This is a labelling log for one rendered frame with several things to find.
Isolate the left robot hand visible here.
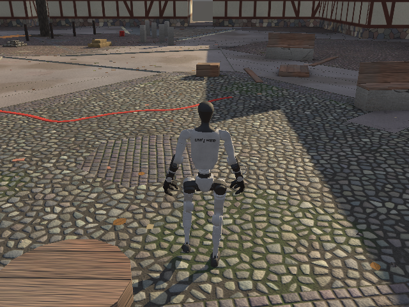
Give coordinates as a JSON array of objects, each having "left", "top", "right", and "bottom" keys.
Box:
[{"left": 163, "top": 180, "right": 178, "bottom": 196}]

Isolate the robot right forearm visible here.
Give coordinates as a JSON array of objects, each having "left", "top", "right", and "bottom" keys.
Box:
[{"left": 231, "top": 155, "right": 243, "bottom": 182}]

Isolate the robot right upper arm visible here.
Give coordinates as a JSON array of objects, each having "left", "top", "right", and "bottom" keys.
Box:
[{"left": 219, "top": 129, "right": 237, "bottom": 165}]

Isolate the right robot foot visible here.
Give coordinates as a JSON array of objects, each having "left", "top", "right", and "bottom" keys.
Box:
[{"left": 211, "top": 250, "right": 220, "bottom": 267}]

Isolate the robot left upper arm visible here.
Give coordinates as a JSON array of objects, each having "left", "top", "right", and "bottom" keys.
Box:
[{"left": 173, "top": 129, "right": 192, "bottom": 164}]

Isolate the robot left forearm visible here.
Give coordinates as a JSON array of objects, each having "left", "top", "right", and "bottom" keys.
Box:
[{"left": 166, "top": 154, "right": 179, "bottom": 182}]

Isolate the humanoid robot head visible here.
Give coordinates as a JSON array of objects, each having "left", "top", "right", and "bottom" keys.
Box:
[{"left": 194, "top": 101, "right": 217, "bottom": 132}]

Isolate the right robot hand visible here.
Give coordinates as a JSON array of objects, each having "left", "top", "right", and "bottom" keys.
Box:
[{"left": 230, "top": 180, "right": 245, "bottom": 194}]

